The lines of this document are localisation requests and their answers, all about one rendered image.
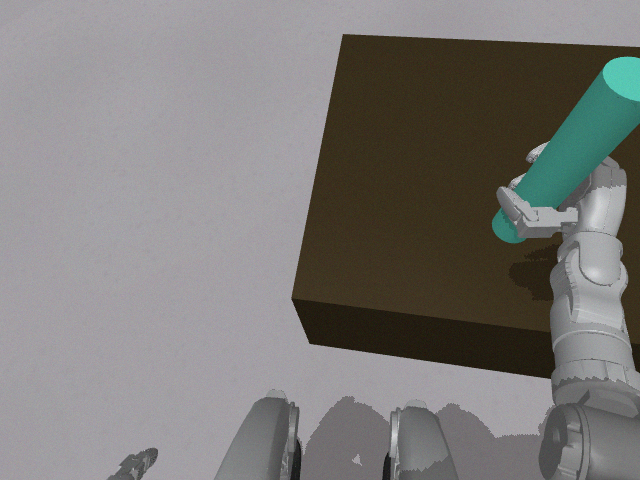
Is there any right robot hand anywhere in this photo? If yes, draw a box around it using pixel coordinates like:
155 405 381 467
496 141 627 242

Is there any left robot hand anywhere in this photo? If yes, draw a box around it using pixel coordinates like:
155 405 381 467
107 448 158 480

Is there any can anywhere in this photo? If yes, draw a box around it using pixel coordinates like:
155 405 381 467
492 57 640 243

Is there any right robot arm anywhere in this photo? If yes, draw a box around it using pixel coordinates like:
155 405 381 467
538 231 640 480

